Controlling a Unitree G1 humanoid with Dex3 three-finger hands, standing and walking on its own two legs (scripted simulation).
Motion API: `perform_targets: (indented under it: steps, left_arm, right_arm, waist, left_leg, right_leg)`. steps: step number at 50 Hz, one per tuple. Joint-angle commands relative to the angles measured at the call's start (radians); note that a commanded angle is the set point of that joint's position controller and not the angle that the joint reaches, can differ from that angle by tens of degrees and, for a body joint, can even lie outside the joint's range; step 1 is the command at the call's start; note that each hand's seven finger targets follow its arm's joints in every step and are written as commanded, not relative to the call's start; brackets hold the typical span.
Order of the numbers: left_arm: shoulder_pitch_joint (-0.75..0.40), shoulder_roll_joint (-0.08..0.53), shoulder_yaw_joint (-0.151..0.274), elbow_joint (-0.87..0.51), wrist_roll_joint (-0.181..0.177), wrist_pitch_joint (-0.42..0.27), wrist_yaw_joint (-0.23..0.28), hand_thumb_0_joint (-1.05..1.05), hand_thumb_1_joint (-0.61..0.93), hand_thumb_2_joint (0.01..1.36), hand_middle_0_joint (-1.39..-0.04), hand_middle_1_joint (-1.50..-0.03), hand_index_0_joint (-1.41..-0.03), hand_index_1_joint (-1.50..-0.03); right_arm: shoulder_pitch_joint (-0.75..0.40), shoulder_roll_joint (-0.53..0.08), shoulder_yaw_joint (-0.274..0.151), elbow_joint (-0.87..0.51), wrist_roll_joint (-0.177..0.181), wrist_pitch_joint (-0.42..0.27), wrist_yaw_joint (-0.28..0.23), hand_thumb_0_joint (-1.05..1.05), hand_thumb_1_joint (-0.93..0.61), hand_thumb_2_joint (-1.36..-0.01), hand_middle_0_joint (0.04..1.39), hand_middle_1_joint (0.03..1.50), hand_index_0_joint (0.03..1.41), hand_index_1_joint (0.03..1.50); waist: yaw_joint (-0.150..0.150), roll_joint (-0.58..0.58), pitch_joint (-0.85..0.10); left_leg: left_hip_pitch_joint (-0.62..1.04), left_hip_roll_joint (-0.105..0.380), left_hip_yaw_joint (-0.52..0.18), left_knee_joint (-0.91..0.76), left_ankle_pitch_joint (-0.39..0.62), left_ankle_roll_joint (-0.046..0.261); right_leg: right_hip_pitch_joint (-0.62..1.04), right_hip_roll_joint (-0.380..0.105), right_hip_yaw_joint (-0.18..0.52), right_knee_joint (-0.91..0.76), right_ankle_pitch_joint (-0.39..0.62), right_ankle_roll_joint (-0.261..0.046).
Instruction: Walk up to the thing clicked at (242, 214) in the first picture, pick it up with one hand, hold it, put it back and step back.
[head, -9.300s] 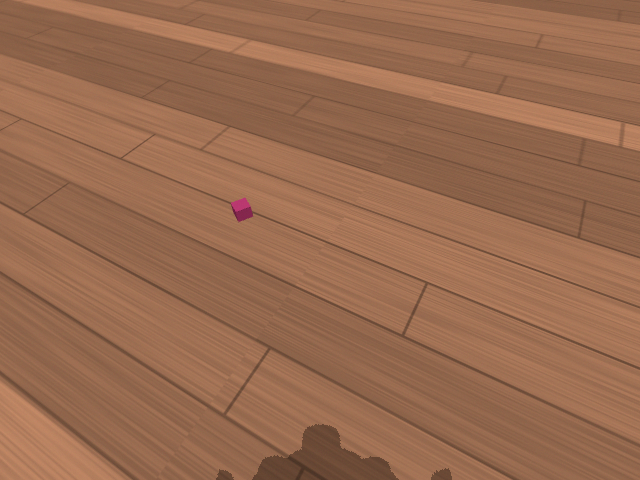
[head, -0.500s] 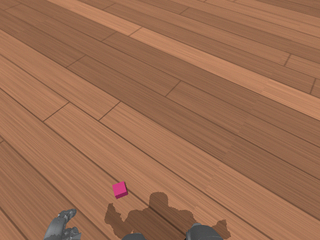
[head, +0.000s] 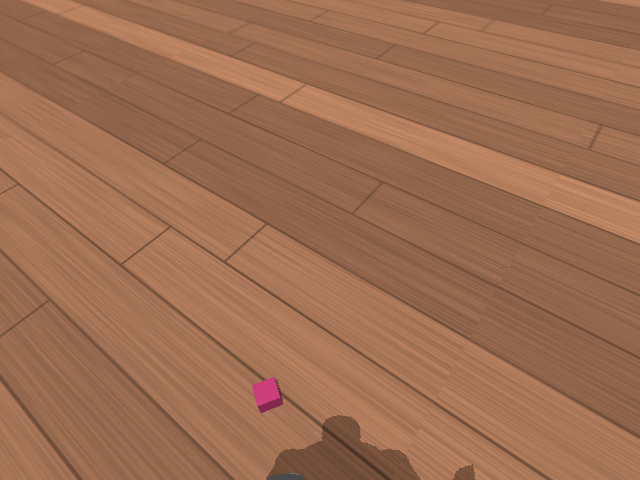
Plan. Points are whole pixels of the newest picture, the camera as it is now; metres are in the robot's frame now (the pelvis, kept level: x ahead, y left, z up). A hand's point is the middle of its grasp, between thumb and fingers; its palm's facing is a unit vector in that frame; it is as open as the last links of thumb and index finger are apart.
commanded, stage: walk up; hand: left
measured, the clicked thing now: (267, 394) +0.46 +0.25 -0.73
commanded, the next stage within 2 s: stand in 0.64 s
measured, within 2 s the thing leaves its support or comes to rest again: neither
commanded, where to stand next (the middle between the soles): +0.05 -0.03 m, yaw +1 degrees
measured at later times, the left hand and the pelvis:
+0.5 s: hand out of the picture +0.04 +0.25 -0.15, palm faces -0.04 -0.93 -0.37, open 7.4 cm; pelvis +0.00 -0.02 +0.00, yaw -2 degrees
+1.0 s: hand out of the picture +0.14 +0.20 -0.12, palm faces -0.05 -0.94 -0.34, open 7.4 cm; pelvis +0.01 -0.04 +0.02, yaw -2 degrees
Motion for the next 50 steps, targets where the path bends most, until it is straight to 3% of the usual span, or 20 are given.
perform_targets:
  steps: [1, 2, 3, 5, 7, 14, 18, 19, 20, 21, 22, 23, 25, 29, 30, 31, 32, 33, 35, 50]
  left_arm:
    - [-0.066, 0.087, 0.005, -0.123, -0.034, 0.008, 0.01, 0.0, 0.9, 0.9, -0.2, -0.3, -0.2, -0.3]
    - [0.002, 0.137, 0.017, -0.087, -0.033, 0.03, 0.022, 0.0, 0.9, 0.9, -0.2, -0.3, -0.2, -0.3]
    - [0.0, 0.203, 0.034, -0.064, -0.032, 0.038, 0.026, 0.0, 0.9, 0.9, -0.2, -0.3, -0.2, -0.3]
    - [0.01, 0.193, 0.034, -0.035, -0.025, 0.036, 0.018, 0.0, 0.9, 0.9, -0.2, -0.3, -0.2, -0.3]
    - [0.044, 0.194, 0.041, -0.009, -0.019, 0.041, 0.007, 0.0, 0.9, 0.9, -0.2, -0.3, -0.2, -0.3]
    - [0.016, 0.186, 0.066, -0.017, 0.001, 0.063, -0.006, 0.0, 0.9, 0.9, -0.2, -0.3, -0.2, -0.3]
    - [0.058, 0.172, 0.071, -0.01, 0.011, 0.052, -0.004, 0.0, 0.9, 0.9, -0.2, -0.3, -0.2, -0.3]
    - [0.05, 0.188, 0.074, -0.022, 0.018, 0.044, 0.0, 0.0, 0.9, 0.9, -0.2, -0.3, -0.2, -0.3]
    - [-0.005, 0.241, 0.081, -0.05, 0.032, 0.032, 0.001, 0.0, 0.9, 0.9, -0.2, -0.3, -0.2, -0.3]
    - [-0.117, 0.275, 0.08, -0.084, 0.024, 0.032, -0.001, 0.0, 0.9, 0.9, -0.2, -0.3, -0.2, -0.3]
    - [-0.2, 0.283, 0.076, -0.119, 0.025, 0.033, -0.002, 0.0, 0.9, 0.9, -0.2, -0.3, -0.2, -0.3]
    - [-0.24, 0.24, 0.066, -0.129, 0.015, 0.032, 0.0, 0.0, 0.9, 0.9, -0.2, -0.3, -0.2, -0.3]
    - [-0.209, 0.183, 0.048, -0.112, 0.006, 0.019, 0.01, 0.0, 0.9, 0.9, -0.2, -0.3, -0.2, -0.3]
    - [-0.151, 0.187, 0.033, -0.091, -0.001, 0.001, 0.0, 0.0, 0.9, 0.9, -0.2, -0.3, -0.2, -0.3]
    - [-0.128, 0.164, 0.029, -0.094, -0.006, -0.003, -0.001, 0.0, 0.9, 0.9, -0.2, -0.3, -0.2, -0.3]
    - [-0.119, 0.147, 0.026, -0.087, -0.013, -0.007, 0.001, 0.0, 0.9, 0.9, -0.2, -0.3, -0.2, -0.3]
    - [-0.159, 0.115, 0.013, -0.054, -0.029, 0.0, 0.014, 0.0, 0.9, 0.9, -0.2, -0.3, -0.2, -0.3]
    - [-0.134, 0.117, 0.01, -0.036, -0.031, -0.005, 0.017, 0.0, 0.9, 0.9, -0.2, -0.3, -0.2, -0.3]
    - [-0.177, 0.18, 0.019, -0.031, -0.022, -0.017, 0.014, 0.0, 0.9, 0.9, -0.2, -0.3, -0.2, -0.3]
    - [-0.27, 0.149, 0.004, 0.062, -0.018, -0.024, 0.018, 0.0, 0.9, 0.9, -0.2, -0.3, -0.2, -0.3]
  right_arm:
    - [0.114, -0.256, -0.072, -0.022, -0.008, -0.059, -0.044, 0.0, -0.9, -0.9, 0.2, 0.3, 0.2, 0.3]
    - [0.055, -0.301, -0.072, -0.058, -0.002, -0.061, -0.049, 0.0, -0.9, -0.9, 0.2, 0.3, 0.2, 0.3]
    - [-0.009, -0.325, -0.081, -0.062, 0.005, -0.056, -0.048, 0.0, -0.9, -0.9, 0.2, 0.3, 0.2, 0.3]
    - [-0.084, -0.253, -0.056, -0.08, -0.003, -0.051, -0.046, 0.0, -0.9, -0.9, 0.2, 0.3, 0.2, 0.3]
    - [-0.094, -0.244, -0.049, -0.082, -0.003, -0.056, -0.046, 0.0, -0.9, -0.9, 0.2, 0.3, 0.2, 0.3]
    - [-0.096, -0.271, -0.06, -0.079, -0.006, -0.031, -0.058, 0.0, -0.9, -0.9, 0.2, 0.3, 0.2, 0.3]
    - [-0.121, -0.232, -0.046, -0.093, 0.008, -0.012, -0.057, 0.0, -0.9, -0.9, 0.2, 0.3, 0.2, 0.3]
    - [-0.105, -0.2, -0.034, -0.089, 0.017, -0.01, -0.057, 0.0, -0.9, -0.9, 0.2, 0.3, 0.2, 0.3]
    - [-0.074, -0.163, -0.025, -0.089, 0.027, -0.009, -0.057, 0.0, -0.9, -0.9, 0.2, 0.3, 0.2, 0.3]
    - [-0.104, -0.157, -0.026, -0.077, 0.027, -0.007, -0.063, 0.0, -0.9, -0.9, 0.2, 0.3, 0.2, 0.3]
    - [-0.066, -0.185, -0.037, -0.056, 0.022, -0.007, -0.065, 0.0, -0.9, -0.9, 0.2, 0.3, 0.2, 0.3]
    - [-0.021, -0.19, -0.037, -0.036, 0.026, -0.012, -0.06, 0.0, -0.9, -0.9, 0.2, 0.3, 0.2, 0.3]
    - [-0.035, -0.154, -0.019, -0.026, 0.031, -0.023, -0.053, 0.0, -0.9, -0.9, 0.2, 0.3, 0.2, 0.3]
    - [-0.015, -0.174, -0.011, -0.025, 0.009, -0.05, -0.05, 0.0, -0.9, -0.9, 0.2, 0.3, 0.2, 0.3]
    - [0.005, -0.206, -0.019, -0.024, -0.001, -0.06, -0.051, 0.0, -0.9, -0.9, 0.2, 0.3, 0.2, 0.3]
    - [-0.009, -0.272, -0.032, -0.02, 0.007, -0.062, -0.046, 0.0, -0.9, -0.9, 0.2, 0.3, 0.2, 0.3]
    - [-0.122, -0.243, -0.027, -0.006, -0.012, -0.057, -0.05, 0.0, -0.9, -0.9, 0.2, 0.3, 0.2, 0.3]
    - [-0.166, -0.198, -0.013, -0.006, -0.001, -0.05, -0.047, 0.0, -0.9, -0.9, 0.2, 0.3, 0.2, 0.3]
    - [-0.115, -0.156, 0.006, 0.005, 0.017, -0.043, -0.047, 0.0, -0.9, -0.9, 0.2, 0.3, 0.2, 0.3]
    - [-0.186, -0.141, 0.015, 0.097, 0.014, -0.028, -0.037, 0.0, -0.9, -0.9, 0.2, 0.3, 0.2, 0.3]
  waist:
    - [-0.073, 0.097, -0.159]
    - [-0.038, 0.049, -0.172]
    - [-0.031, 0.045, -0.109]
    - [-0.008, 0.058, -0.042]
    - [0.002, 0.086, -0.034]
    - [-0.011, 0.148, -0.036]
    - [0.02, 0.08, -0.09]
    - [0.024, 0.003, -0.09]
    - [-0.007, -0.139, -0.072]
    - [-0.011, -0.22, -0.029]
    - [-0.033, -0.226, -0.016]
    - [-0.064, -0.174, -0.006]
    - [-0.053, -0.15, -0.044]
    - [-0.034, -0.138, -0.168]
    - [-0.028, -0.075, -0.194]
    - [-0.014, 0.014, -0.193]
    - [0.008, 0.054, -0.12]
    - [0.034, 0.039, -0.138]
    - [-0.015, -0.01, -0.147]
    - [-0.026, -0.067, -0.103]
  left_leg:
    - [0.437, 0.233, -0.359, -0.29, 0.101, 0.067]
    - [0.285, 0.35, -0.542, -0.355, -0.189, 0.16]
    - [0.157, 0.367, -0.57, -0.394, -0.366, 0.221]
    - [0.102, 0.275, -0.415, -0.408, -0.401, 0.173]
    - [0.053, 0.238, -0.316, -0.391, -0.361, 0.134]
    - [-0.055, 0.241, -0.246, -0.332, -0.206, 0.158]
    - [-0.065, 0.176, -0.172, -0.196, -0.15, 0.096]
    - [-0.044, 0.139, -0.131, -0.105, -0.118, 0.064]
    - [-0.077, 0.042, -0.074, 0.03, -0.144, 0.02]
    - [-0.031, -0.059, -0.001, 0.164, -0.253, 0.002]
    - [0.073, -0.039, -0.023, 0.247, -0.262, 0.001]
    - [0.134, -0.028, -0.015, 0.205, -0.186, 0.004]
    - [0.097, -0.035, 0.002, 0.076, -0.045, 0.014]
    - [0.247, 0.026, -0.086, -0.173, 0.085, 0.046]
    - [0.298, 0.1, -0.191, -0.188, 0.135, 0.079]
    - [0.322, 0.189, -0.314, -0.176, 0.13, 0.143]
    - [0.213, 0.235, -0.313, -0.212, 0.288, 0.153]
    - [0.154, 0.197, -0.235, -0.207, 0.359, 0.107]
    - [0.165, 0.079, -0.103, -0.177, 0.333, 0.031]
    - [0.251, 0.103, -0.086, -0.319, 0.189, 0.001]
  right_leg:
    - [-0.378, 0.057, 0.004, 0.268, -0.061, -0.07]
    - [-0.309, 0.042, 0.084, 0.316, -0.18, -0.067]
    - [-0.266, 0.005, 0.085, 0.378, -0.197, -0.074]
    - [-0.269, -0.008, 0.114, 0.362, -0.149, -0.075]
    - [-0.238, -0.019, 0.086, 0.3, -0.1, -0.072]
    - [-0.125, 0.001, -0.027, 0.165, -0.047, -0.061]
    - [-0.034, 0.015, -0.041, -0.046, 0.051, -0.088]
    - [-0.059, -0.043, 0.056, -0.164, 0.012, -0.107]
    - [-0.107, -0.174, 0.281, -0.269, -0.025, -0.155]
    - [-0.255, -0.26, 0.356, -0.324, -0.104, -0.224]
    - [-0.373, -0.294, 0.367, -0.313, -0.084, -0.257]
    - [-0.391, -0.251, 0.274, -0.277, -0.01, -0.242]
    - [-0.232, -0.168, 0.133, -0.19, 0.253, -0.178]
    - [-0.128, -0.142, 0.102, -0.068, 0.339, -0.125]
    - [-0.167, -0.096, 0.062, 0.003, 0.273, -0.104]
    - [-0.223, -0.006, -0.016, 0.055, 0.088, -0.08]
    - [-0.146, -0.037, 0.041, -0.068, 0.151, -0.06]
    - [-0.013, -0.055, 0.048, -0.153, 0.23, -0.06]
    - [0.027, -0.105, 0.097, -0.153, 0.429, -0.091]
    - [0.031, -0.095, 0.076, -0.321, 0.349, -0.06]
